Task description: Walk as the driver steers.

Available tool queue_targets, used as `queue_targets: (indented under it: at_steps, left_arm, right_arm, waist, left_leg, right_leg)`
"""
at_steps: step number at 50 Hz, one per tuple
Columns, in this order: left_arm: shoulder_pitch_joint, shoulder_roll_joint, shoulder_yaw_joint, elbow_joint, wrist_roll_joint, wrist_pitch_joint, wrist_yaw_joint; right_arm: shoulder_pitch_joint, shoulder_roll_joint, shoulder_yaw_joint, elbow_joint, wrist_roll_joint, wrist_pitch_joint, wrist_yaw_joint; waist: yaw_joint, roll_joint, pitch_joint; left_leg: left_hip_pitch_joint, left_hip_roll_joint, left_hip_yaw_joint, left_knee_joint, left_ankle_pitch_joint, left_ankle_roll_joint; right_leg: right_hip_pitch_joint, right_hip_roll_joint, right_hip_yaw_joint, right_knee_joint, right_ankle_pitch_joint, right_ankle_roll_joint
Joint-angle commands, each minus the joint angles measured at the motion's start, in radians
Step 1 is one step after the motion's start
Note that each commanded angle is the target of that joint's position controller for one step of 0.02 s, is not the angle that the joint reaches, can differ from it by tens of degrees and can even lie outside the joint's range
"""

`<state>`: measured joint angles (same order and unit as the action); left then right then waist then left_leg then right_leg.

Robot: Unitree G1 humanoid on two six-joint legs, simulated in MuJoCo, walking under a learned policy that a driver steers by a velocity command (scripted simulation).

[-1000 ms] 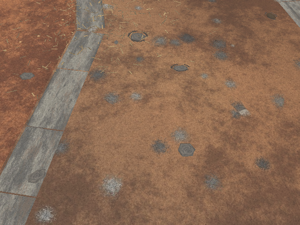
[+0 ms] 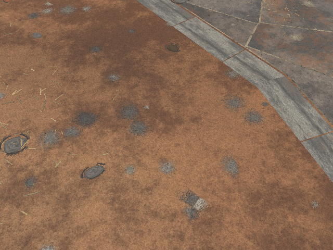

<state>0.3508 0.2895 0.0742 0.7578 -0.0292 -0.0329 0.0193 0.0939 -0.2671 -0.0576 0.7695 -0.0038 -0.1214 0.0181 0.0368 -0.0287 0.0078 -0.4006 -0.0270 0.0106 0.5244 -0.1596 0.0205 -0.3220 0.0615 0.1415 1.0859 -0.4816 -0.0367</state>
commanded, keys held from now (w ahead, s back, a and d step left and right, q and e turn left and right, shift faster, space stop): w+e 0.20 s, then w+q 0.80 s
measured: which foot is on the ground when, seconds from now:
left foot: down 0.00-0.44, up 0.46-0.92, down 0.94-1.00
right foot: up 0.00-0.40, down 0.42-0.96, up 0.98-1.00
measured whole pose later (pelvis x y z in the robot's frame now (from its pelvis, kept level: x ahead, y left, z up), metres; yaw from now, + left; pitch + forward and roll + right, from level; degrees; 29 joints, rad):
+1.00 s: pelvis +0.52 -0.03 -0.02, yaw +10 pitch +1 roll -1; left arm 0.28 0.28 0.08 0.83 -0.01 -0.06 0.02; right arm 0.10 -0.29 -0.08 0.73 0.03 -0.03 0.05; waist 0.02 0.01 0.07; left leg -0.51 -0.02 0.06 0.69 -0.20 0.11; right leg -0.13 -0.09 -0.12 0.96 -0.50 0.05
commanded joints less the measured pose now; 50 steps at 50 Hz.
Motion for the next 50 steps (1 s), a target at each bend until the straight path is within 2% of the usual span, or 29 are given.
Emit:
queue_targets:
  at_steps: [1, 2, 4, 8, 10, 13, 16, 18, 19, 20, 21, 22, 23, 24, 25, 26, 27, 28, 30, 32, 37, 40, 43, 45, 46, 47, 48, 49, 50]
  left_arm:
    - [-0.062, 0.129, 0.032, -0.104, 0.012, -0.011, 0.001]
    - [-0.054, 0.109, 0.032, -0.111, 0.005, -0.007, -0.006]
    - [-0.059, 0.075, 0.027, -0.122, -0.003, 0.003, -0.013]
    - [-0.124, 0.052, 0.018, -0.163, 0.004, 0.008, -0.018]
    - [-0.161, 0.045, 0.013, -0.173, 0.003, 0.003, -0.029]
    - [-0.268, 0.003, -0.008, -0.200, 0.012, -0.012, -0.043]
    - [-0.350, 0.016, -0.010, -0.231, 0.011, -0.025, -0.057]
    - [-0.344, 0.047, 0.000, -0.236, 0.010, -0.033, -0.063]
    - [-0.284, 0.076, 0.014, -0.222, 0.013, -0.036, -0.062]
    - [-0.148, 0.114, 0.037, -0.179, 0.018, -0.038, -0.056]
    - [0.010, 0.172, 0.063, -0.136, 0.028, -0.034, -0.042]
    - [0.124, 0.280, 0.083, -0.124, 0.054, -0.028, -0.025]
    - [0.128, 0.236, 0.066, -0.131, 0.053, -0.029, -0.025]
    - [0.071, 0.172, 0.044, -0.124, 0.045, -0.031, -0.029]
    - [0.014, 0.133, 0.031, -0.116, 0.033, -0.036, -0.030]
    - [-0.048, 0.097, 0.021, -0.108, 0.030, -0.041, -0.035]
    - [-0.096, 0.069, 0.015, -0.106, 0.032, -0.052, -0.038]
    - [-0.127, 0.058, 0.015, -0.100, 0.036, -0.062, -0.039]
    - [-0.149, 0.061, 0.021, -0.079, 0.042, -0.081, -0.035]
    - [-0.142, 0.071, 0.028, -0.057, 0.050, -0.087, -0.025]
    - [-0.101, 0.115, 0.042, -0.018, 0.043, -0.078, -0.004]
    - [-0.056, 0.140, 0.053, 0.009, 0.028, -0.063, 0.001]
    - [-0.042, 0.162, 0.063, 0.028, 0.011, -0.042, 0.002]
    - [-0.060, 0.195, 0.070, 0.026, 0.003, -0.026, 0.006]
    - [-0.079, 0.203, 0.070, 0.022, -0.003, -0.017, 0.006]
    - [-0.080, 0.188, 0.061, 0.019, -0.005, -0.014, 0.007]
    - [-0.052, 0.108, 0.033, -0.005, 0.035, -0.025, 0.008]
    - [0.002, 0.017, 0.001, -0.057, 0.038, -0.059, 0.000]
    - [-0.123, 0.115, 0.016, -0.069, -0.002, -0.094, -0.013]
  right_arm:
    - [0.108, -0.104, -0.030, -0.022, -0.006, 0.011, -0.006]
    - [0.099, -0.101, -0.027, -0.016, -0.013, 0.010, -0.010]
    - [0.105, -0.101, -0.030, -0.002, -0.005, 0.003, -0.011]
    - [0.125, -0.147, -0.046, 0.019, -0.002, 0.001, -0.016]
    - [0.123, -0.158, -0.048, 0.022, -0.001, 0.008, -0.018]
    - [0.191, -0.167, -0.044, 0.056, 0.014, 0.018, -0.012]
    - [0.243, -0.199, -0.047, 0.087, 0.038, 0.038, -0.006]
    - [0.247, -0.223, -0.051, 0.100, 0.045, 0.050, -0.007]
    - [0.237, -0.235, -0.052, 0.105, 0.047, 0.055, -0.009]
    - [0.224, -0.227, -0.046, 0.108, 0.049, 0.058, -0.012]
    - [0.227, -0.183, -0.028, 0.100, 0.036, 0.052, -0.013]
    - [0.293, -0.065, 0.010, 0.059, 0.009, 0.037, -0.006]
    - [0.305, -0.087, 0.008, 0.075, 0.027, 0.020, -0.004]
    - [0.240, -0.167, -0.020, 0.058, 0.058, 0.019, -0.002]
    - [0.190, -0.159, -0.020, 0.043, 0.058, 0.022, -0.002]
    - [0.171, -0.146, -0.022, 0.045, 0.043, 0.029, -0.007]
    - [0.189, -0.139, -0.028, 0.054, 0.036, 0.046, -0.011]
    - [0.221, -0.118, -0.027, 0.065, 0.038, 0.063, -0.012]
    - [0.221, -0.081, -0.023, 0.062, 0.038, 0.085, -0.014]
    - [0.178, -0.075, -0.025, 0.043, 0.034, 0.094, -0.017]
    - [0.033, -0.047, -0.011, -0.007, 0.024, 0.085, 0.013]
    - [-0.056, -0.046, -0.005, -0.050, 0.023, 0.086, 0.030]
    - [-0.092, -0.064, -0.009, -0.087, 0.024, 0.088, 0.045]
    - [-0.031, -0.097, -0.028, -0.092, 0.026, 0.092, 0.047]
    - [0.079, -0.132, -0.049, -0.070, 0.031, 0.093, 0.044]
    - [0.243, -0.196, -0.086, -0.027, 0.034, 0.096, 0.030]
    - [0.345, -0.305, -0.116, -0.007, 0.036, 0.106, 0.007]
    - [0.284, -0.359, -0.115, -0.046, 0.032, 0.090, 0.013]
    - [0.298, -0.263, -0.086, -0.059, 0.027, 0.076, 0.024]
  waist:
    - [-0.083, 0.097, -0.026]
    - [-0.061, 0.134, -0.016]
    - [-0.057, 0.146, -0.006]
    - [-0.063, 0.100, 0.005]
    - [-0.073, 0.097, 0.012]
    - [-0.111, 0.075, 0.046]
    - [-0.118, 0.086, 0.082]
    - [-0.087, 0.112, 0.070]
    - [-0.040, 0.128, 0.029]
    - [0.041, 0.120, -0.056]
    - [0.110, 0.104, -0.178]
    - [0.099, -0.122, -0.348]
    - [0.101, -0.189, -0.461]
    - [0.095, -0.125, -0.300]
    - [0.065, -0.112, -0.177]
    - [0.029, -0.081, -0.108]
    - [-0.008, -0.102, -0.066]
    - [-0.035, -0.108, -0.050]
    - [-0.059, -0.074, -0.018]
    - [-0.060, -0.049, 0.013]
    - [-0.017, -0.020, 0.063]
    - [0.016, -0.005, 0.096]
    - [0.014, -0.016, 0.097]
    - [-0.035, -0.049, 0.030]
    - [-0.103, -0.049, -0.034]
    - [-0.184, -0.021, -0.124]
    - [-0.186, 0.175, -0.193]
    - [-0.081, 0.326, -0.336]
    - [-0.159, 0.149, -0.332]
  left_leg:
    - [0.380, 0.320, -0.393, -0.275, -0.127, 0.139]
    - [0.325, 0.302, -0.325, -0.297, -0.067, 0.136]
    - [0.294, 0.283, -0.225, -0.338, 0.009, 0.148]
    - [0.326, 0.299, -0.096, -0.372, 0.167, 0.171]
    - [0.337, 0.280, -0.015, -0.374, 0.216, 0.156]
    - [0.323, 0.260, 0.031, -0.381, 0.228, 0.156]
    - [0.389, 0.294, -0.004, -0.357, 0.267, 0.164]
    - [0.435, 0.317, -0.025, -0.298, 0.379, 0.151]
    - [0.438, 0.308, -0.017, -0.223, 0.515, 0.134]
    - [0.396, 0.268, 0.020, -0.070, 0.623, 0.107]
    - [0.234, 0.218, 0.046, 0.142, 0.496, 0.065]
    - [-0.152, 0.080, 0.072, 0.540, -0.015, -0.009]
    - [-0.258, 0.022, -0.095, 0.728, -0.439, -0.015]
    - [-0.345, 0.075, -0.125, 0.790, -0.393, -0.010]
    - [-0.363, 0.118, -0.095, 0.762, -0.315, -0.005]
    - [-0.333, 0.149, -0.087, 0.712, -0.241, -0.008]
    - [-0.272, 0.174, -0.095, 0.674, -0.181, -0.011]
    - [-0.217, 0.181, -0.097, 0.665, -0.139, -0.017]
    - [-0.211, 0.182, -0.100, 0.643, -0.085, -0.029]
    - [-0.263, 0.181, -0.118, 0.580, -0.010, -0.038]
    - [-0.272, 0.159, -0.061, 0.294, 0.202, -0.028]
    - [-0.294, 0.151, -0.021, 0.194, 0.181, -0.002]
    - [-0.291, 0.125, 0.027, 0.141, 0.069, 0.039]
    - [-0.160, 0.055, 0.093, 0.140, -0.034, 0.080]
    - [-0.011, 0.003, 0.123, 0.115, -0.047, 0.108]
    - [0.246, -0.045, 0.115, 0.057, 0.010, 0.146]
    - [0.513, 0.142, -0.196, 0.032, 0.074, 0.214]
    - [0.765, 0.343, -0.801, -0.161, -0.183, 0.422]
    - [0.763, 0.357, -0.814, -0.261, -0.231, 0.374]
  right_leg:
    - [-0.426, -0.134, 0.004, 0.144, 0.121, 0.014]
    - [-0.381, -0.162, -0.002, 0.119, 0.149, 0.015]
    - [-0.371, -0.178, -0.030, 0.079, 0.174, 0.022]
    - [-0.433, -0.193, -0.040, -0.058, 0.300, 0.041]
    - [-0.413, -0.188, -0.064, -0.167, 0.402, 0.039]
    - [-0.333, -0.153, -0.115, -0.354, 0.468, 0.022]
    - [-0.317, -0.134, -0.157, -0.465, 0.413, 0.005]
    - [-0.256, -0.109, -0.162, -0.527, 0.345, -0.015]
    - [-0.148, -0.082, -0.176, -0.564, 0.337, -0.030]
    - [0.062, -0.053, -0.199, -0.618, 0.399, -0.056]
    - [0.356, -0.120, -0.136, -0.570, 0.449, -0.089]
    - [0.744, -0.414, 0.269, -0.574, 0.377, -0.216]
    - [0.741, -0.514, 0.545, -0.715, 0.334, -0.277]
    - [0.623, -0.472, 0.397, -0.736, 0.302, -0.233]
    - [0.489, -0.427, 0.251, -0.760, 0.319, -0.200]
    - [0.365, -0.383, 0.159, -0.803, 0.325, -0.177]
    - [0.266, -0.350, 0.081, -0.849, 0.351, -0.160]
    - [0.203, -0.338, 0.031, -0.891, 0.359, -0.156]
    - [0.151, -0.338, -0.048, -0.943, 0.430, -0.163]
    - [0.159, -0.335, -0.121, -0.962, 0.476, -0.159]
    - [0.212, -0.322, -0.270, -0.978, 0.501, -0.132]
    - [0.296, -0.352, -0.309, -0.960, 0.513, -0.123]
    - [0.395, -0.376, -0.340, -0.882, 0.648, -0.102]
    - [0.422, -0.370, -0.366, -0.732, 1.001, -0.078]
    - [0.401, -0.348, -0.389, -0.568, 1.129, -0.058]
    - [0.294, -0.301, -0.411, -0.337, 1.078, -0.018]
    - [0.010, -0.234, -0.408, 0.003, 0.523, 0.040]
    - [-0.354, -0.014, -0.200, 0.307, -0.125, 0.090]
    - [-0.464, -0.061, -0.044, 0.341, -0.088, 0.061]
Keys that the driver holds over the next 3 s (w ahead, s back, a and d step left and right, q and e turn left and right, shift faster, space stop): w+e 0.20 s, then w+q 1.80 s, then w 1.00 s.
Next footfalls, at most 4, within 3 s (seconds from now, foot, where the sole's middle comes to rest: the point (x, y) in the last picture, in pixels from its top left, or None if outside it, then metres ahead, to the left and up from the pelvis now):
0.42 right None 0.36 -0.19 -0.77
0.94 left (162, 210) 0.64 0.07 -0.77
1.44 right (188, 146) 0.98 -0.05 -0.77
1.96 left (112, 131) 1.05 0.33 -0.77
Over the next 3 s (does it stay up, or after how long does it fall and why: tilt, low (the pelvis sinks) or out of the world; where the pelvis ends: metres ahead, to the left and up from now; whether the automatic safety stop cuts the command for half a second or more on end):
stays up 1.40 0.59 0.00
